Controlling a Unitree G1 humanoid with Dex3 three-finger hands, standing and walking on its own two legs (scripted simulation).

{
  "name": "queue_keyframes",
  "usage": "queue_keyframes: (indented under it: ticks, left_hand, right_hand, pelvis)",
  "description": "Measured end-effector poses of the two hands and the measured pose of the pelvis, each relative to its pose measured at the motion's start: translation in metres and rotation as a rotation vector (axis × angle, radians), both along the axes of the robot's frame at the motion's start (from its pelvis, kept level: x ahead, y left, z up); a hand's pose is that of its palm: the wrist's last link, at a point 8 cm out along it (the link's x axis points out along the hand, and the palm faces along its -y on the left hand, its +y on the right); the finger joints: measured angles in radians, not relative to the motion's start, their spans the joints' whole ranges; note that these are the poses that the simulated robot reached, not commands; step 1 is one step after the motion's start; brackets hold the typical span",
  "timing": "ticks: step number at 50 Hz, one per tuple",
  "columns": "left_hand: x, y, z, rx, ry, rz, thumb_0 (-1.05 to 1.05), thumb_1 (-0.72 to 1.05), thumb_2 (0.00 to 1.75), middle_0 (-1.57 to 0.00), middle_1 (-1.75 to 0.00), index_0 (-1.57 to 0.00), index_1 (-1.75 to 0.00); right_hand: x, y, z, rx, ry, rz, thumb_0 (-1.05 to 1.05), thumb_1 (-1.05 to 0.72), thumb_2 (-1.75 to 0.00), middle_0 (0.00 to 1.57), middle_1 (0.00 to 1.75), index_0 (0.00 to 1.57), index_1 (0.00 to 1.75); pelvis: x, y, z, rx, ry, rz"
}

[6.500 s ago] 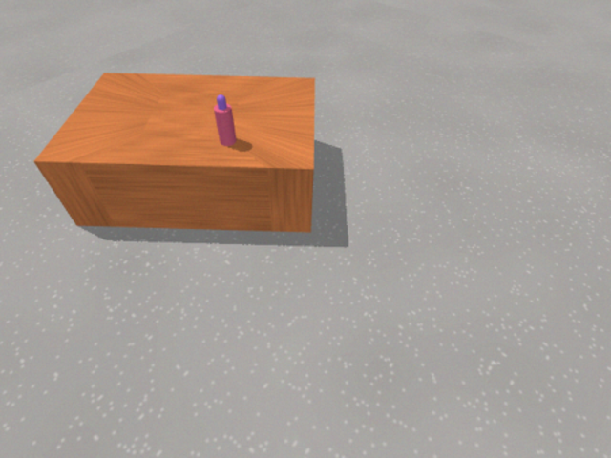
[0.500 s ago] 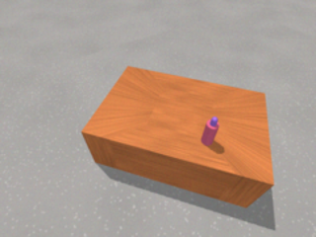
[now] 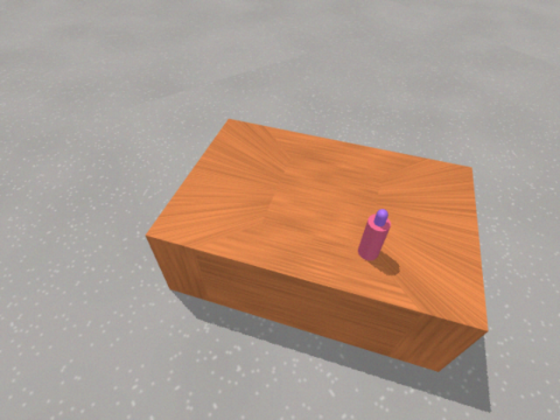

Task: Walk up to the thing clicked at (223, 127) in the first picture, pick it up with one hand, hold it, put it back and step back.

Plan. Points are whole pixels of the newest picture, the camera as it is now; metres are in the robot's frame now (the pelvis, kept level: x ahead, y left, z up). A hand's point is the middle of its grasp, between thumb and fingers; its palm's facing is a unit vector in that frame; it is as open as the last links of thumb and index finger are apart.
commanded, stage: stand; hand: right
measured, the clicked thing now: (375, 233) +0.67 -0.28 -0.32
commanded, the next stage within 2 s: walk up in 0.30 s
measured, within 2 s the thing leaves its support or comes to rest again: neither
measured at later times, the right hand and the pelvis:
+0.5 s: hand out of the picture +0.10 -0.26 -0.15, palm faces +0.00 +0.92 -0.38, open 7.3 cm; pelvis +0.03 +0.03 -0.01, yaw -3 degrees
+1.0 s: hand out of the picture +0.16 -0.20 -0.18, palm faces +0.16 +0.93 -0.32, open 7.3 cm; pelvis +0.18 +0.06 -0.03, yaw -9 degrees
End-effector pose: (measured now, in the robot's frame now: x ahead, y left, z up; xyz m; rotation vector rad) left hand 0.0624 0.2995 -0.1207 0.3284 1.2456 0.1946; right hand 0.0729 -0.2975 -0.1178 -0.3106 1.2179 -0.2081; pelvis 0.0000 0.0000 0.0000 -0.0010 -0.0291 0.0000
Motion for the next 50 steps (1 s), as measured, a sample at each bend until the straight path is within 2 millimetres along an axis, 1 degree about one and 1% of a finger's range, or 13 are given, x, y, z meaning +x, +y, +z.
queue_keyframes:
  ticks: [15, 18, 21, 24, 26, 28, 30, 33, 37, 41, 46, 48, 50]
  left_hand:
    - [-0.001, 0.0, -0.001, -0.003, 0.002, 0.001, 0.01, 0.9, 0.89, -0.21, -0.3, -0.21, -0.3]
    - [-0.002, 0.004, 0.0, -0.001, -0.021, -0.01, 0.01, 0.9, 0.89, -0.21, -0.3, -0.21, -0.3]
    - [-0.008, 0.017, 0.0, 0.016, -0.021, -0.009, 0.01, 0.9, 0.89, -0.21, -0.3, -0.21, -0.3]
    - [-0.014, 0.039, 0.0, 0.037, 0.013, -0.002, 0.01, 0.9, 0.89, -0.21, -0.3, -0.21, -0.3]
    - [-0.013, 0.057, -0.004, 0.048, 0.043, -0.005, 0.01, 0.9, 0.89, -0.21, -0.3, -0.21, -0.3]
    - [-0.006, 0.076, -0.012, 0.059, 0.074, -0.017, 0.01, 0.9, 0.89, -0.21, -0.3, -0.21, -0.3]
    - [0.008, 0.088, -0.015, 0.07, 0.099, -0.034, 0.01, 0.9, 0.89, -0.21, -0.3, -0.21, -0.3]
    - [0.042, 0.094, -0.009, 0.064, 0.077, -0.071, 0.01, 0.9, 0.89, -0.21, -0.3, -0.21, -0.3]
    - [0.091, 0.095, 0.003, 0.047, 0.019, -0.124, 0.01, 0.9, 0.89, -0.21, -0.3, -0.2, -0.3]
    - [0.142, 0.089, 0.011, 0.048, -0.012, -0.185, 0.01, 0.9, 0.89, -0.2, -0.3, -0.2, -0.3]
    - [0.211, 0.071, 0.014, 0.069, -0.083, -0.253, 0.01, 0.9, 0.89, -0.21, -0.3, -0.2, -0.3]
    - [0.236, 0.064, 0.01, 0.081, -0.13, -0.26, 0.01, 0.9, 0.89, -0.21, -0.3, -0.21, -0.3]
    - [0.255, 0.057, 0.01, 0.075, -0.169, -0.261, 0.01, 0.9, 0.89, -0.21, -0.3, -0.21, -0.3]
  right_hand:
    - [-0.002, 0.0, 0.0, -0.001, 0.007, -0.001, 0.01, -0.91, -0.9, 0.2, 0.3, 0.21, 0.3]
    - [0.0, -0.003, 0.0, 0.004, -0.014, -0.004, 0.01, -0.91, -0.9, 0.21, 0.3, 0.21, 0.3]
    - [0.006, -0.007, 0.001, -0.009, -0.023, -0.003, 0.01, -0.91, -0.9, 0.21, 0.3, 0.21, 0.3]
    - [0.016, -0.005, 0.005, -0.032, -0.031, 0.0, 0.01, -0.91, -0.9, 0.21, 0.3, 0.21, 0.3]
    - [0.025, 0.0, 0.007, -0.05, -0.042, 0.004, 0.01, -0.91, -0.9, 0.2, 0.3, 0.21, 0.3]
    - [0.032, 0.007, 0.008, -0.072, -0.068, -0.007, 0.01, -0.91, -0.9, 0.2, 0.3, 0.21, 0.3]
    - [0.033, 0.015, 0.01, -0.082, -0.092, -0.032, 0.01, -0.91, -0.9, 0.2, 0.3, 0.21, 0.3]
    - [0.027, 0.028, 0.015, -0.071, -0.074, -0.075, 0.01, -0.91, -0.9, 0.2, 0.3, 0.21, 0.3]
    - [0.023, 0.043, 0.017, -0.047, -0.036, -0.111, 0.01, -0.91, -0.9, 0.2, 0.3, 0.21, 0.3]
    - [0.026, 0.051, 0.009, -0.019, -0.009, -0.138, 0.01, -0.91, -0.9, 0.21, 0.3, 0.21, 0.3]
    - [0.044, 0.049, -0.014, 0.012, 0.016, -0.18, 0.01, -0.9, -0.9, 0.21, 0.3, 0.21, 0.3]
    - [0.058, 0.048, -0.026, 0.018, 0.021, -0.187, 0.01, -0.91, -0.9, 0.21, 0.3, 0.21, 0.3]
    - [0.075, 0.051, -0.03, 0.023, 0.025, -0.183, 0.01, -0.91, -0.9, 0.21, 0.3, 0.21, 0.3]
  pelvis:
    - [0.0, 0.0, 0.0, -0.001, 0.0, 0.003]
    - [0.003, 0.002, -0.004, -0.004, -0.005, -0.013]
    - [0.011, 0.01, -0.008, -0.02, -0.002, -0.031]
    - [0.022, 0.024, -0.011, -0.037, -0.004, -0.047]
    - [0.031, 0.035, -0.015, -0.041, -0.008, -0.052]
    - [0.041, 0.046, -0.022, -0.027, -0.018, -0.064]
    - [0.05, 0.055, -0.024, -0.019, -0.024, -0.081]
    - [0.066, 0.062, -0.017, -0.018, -0.021, -0.093]
    - [0.091, 0.067, -0.008, -0.011, -0.019, -0.11]
    - [0.118, 0.069, -0.008, 0.0, -0.018, -0.129]
    - [0.156, 0.062, -0.019, 0.005, -0.024, -0.149]
    - [0.169, 0.058, -0.028, -0.015, -0.031, -0.153]
    - [0.178, 0.058, -0.029, -0.019, -0.033, -0.164]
